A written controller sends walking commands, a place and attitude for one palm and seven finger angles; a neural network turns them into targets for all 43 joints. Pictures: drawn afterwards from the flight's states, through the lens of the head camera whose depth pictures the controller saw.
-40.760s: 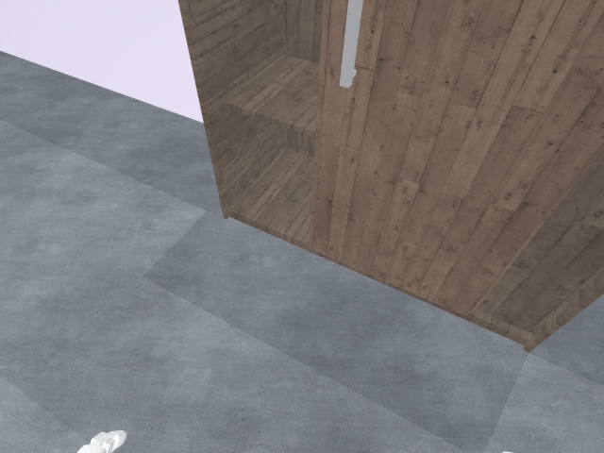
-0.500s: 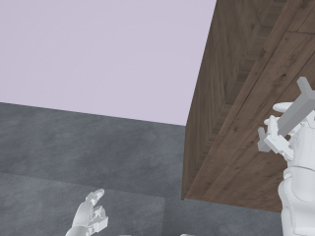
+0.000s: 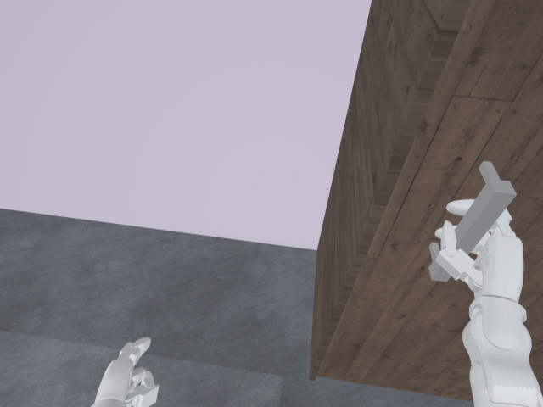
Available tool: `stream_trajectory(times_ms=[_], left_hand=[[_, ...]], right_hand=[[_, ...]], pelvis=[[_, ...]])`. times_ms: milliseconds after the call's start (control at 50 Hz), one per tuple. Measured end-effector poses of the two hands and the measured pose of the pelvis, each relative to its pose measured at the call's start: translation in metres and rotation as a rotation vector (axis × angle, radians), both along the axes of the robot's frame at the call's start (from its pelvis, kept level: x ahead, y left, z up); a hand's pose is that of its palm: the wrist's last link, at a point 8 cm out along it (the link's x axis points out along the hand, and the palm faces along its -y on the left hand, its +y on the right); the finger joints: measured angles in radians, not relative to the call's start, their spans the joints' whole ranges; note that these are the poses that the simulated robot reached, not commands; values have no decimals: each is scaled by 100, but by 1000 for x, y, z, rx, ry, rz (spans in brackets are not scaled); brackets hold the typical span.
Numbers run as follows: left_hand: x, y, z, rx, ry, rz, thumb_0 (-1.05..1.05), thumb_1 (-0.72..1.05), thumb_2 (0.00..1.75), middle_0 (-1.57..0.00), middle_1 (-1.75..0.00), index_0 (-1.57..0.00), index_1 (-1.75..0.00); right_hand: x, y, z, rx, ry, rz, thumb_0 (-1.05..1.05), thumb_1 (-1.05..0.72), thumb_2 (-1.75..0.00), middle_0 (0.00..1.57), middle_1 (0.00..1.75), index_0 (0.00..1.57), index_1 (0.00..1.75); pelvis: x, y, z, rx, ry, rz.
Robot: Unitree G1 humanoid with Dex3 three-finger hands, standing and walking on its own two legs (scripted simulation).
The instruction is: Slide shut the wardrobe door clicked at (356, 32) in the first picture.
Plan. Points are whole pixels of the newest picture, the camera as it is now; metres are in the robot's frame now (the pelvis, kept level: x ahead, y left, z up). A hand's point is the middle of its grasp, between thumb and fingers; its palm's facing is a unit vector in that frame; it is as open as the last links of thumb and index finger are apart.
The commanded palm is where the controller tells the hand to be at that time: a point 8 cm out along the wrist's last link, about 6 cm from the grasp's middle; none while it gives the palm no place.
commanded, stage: stop walking and hold the door there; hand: right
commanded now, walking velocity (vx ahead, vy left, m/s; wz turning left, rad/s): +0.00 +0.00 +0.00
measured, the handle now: (461, 225) +0.34 -0.25 +0.13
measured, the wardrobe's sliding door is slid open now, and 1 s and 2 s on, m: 0.00 0.00 0.00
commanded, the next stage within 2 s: loosen the grip on the handle in 0.36 s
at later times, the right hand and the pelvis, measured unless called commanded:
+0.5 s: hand (449, 250) +0.31 -0.23 +0.12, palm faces +0.31 +0.91 -0.27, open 6.1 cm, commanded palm +0.25 -0.26 +0.12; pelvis +0.01 +0.01 +0.00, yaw +0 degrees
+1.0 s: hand (457, 257) +0.30 -0.23 +0.12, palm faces +0.35 +0.92 -0.18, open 14.2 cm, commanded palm +0.25 -0.27 +0.13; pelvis -0.04 +0.02 -0.02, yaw -1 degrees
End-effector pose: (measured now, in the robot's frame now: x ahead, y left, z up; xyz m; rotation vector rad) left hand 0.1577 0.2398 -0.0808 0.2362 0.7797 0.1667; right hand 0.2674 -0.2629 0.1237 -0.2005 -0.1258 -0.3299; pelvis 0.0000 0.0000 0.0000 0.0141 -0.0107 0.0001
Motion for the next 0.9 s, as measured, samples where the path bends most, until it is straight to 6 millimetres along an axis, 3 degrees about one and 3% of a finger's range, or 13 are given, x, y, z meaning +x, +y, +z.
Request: stream_trajectory(times_ms=[200,460,500,540,640,800,900], left_hand=[[16,1,-6,-33,2,-13,1,90,90,-20,-30,-20,-30],[8,2,-12,-38,41,0,1,90,90,-21,-30,-20,-30],[4,2,-10,-24,44,-23,1,90,90,-21,-30,-20,-30],[1,4,-5,-19,32,-42,1,90,90,-21,-30,-20,-30],[-3,11,3,-24,-90,-49,2,90,90,-21,-30,-20,-30],[-31,19,-3,-9,-108,-43,1,90,90,-21,-30,-20,-30],[-50,22,-13,8,-51,-29,1,90,90,-21,-30,-20,-30]], right_hand=[[0,2,0,-15,4,-27,-11,-69,-80,45,140,32,141],[0,1,0,-23,7,-24,-12,-69,-80,45,140,32,141],[5,-6,4,-94,24,17,-14,-62,-78,46,140,33,141],[9,-11,3,-53,31,40,-14,-55,-77,46,140,35,141],[-10,-11,5,73,0,-7,-8,-39,-69,46,140,37,138],[-12,-8,4,14,-8,-50,-2,16,-40,42,136,30,131],[-11,-8,1,2,-32,-28,-1,40,-28,39,131,28,128]], pelvis=[[11,9,-2,-2,0,-2],[11,9,-2,-1,-1,-2],[5,11,-2,0,1,0],[-2,14,-2,-5,13,-16],[-16,13,-8,-19,3,-15],[-37,18,-17,-12,-15,-24],[-41,20,-20,-5,-12,-19]])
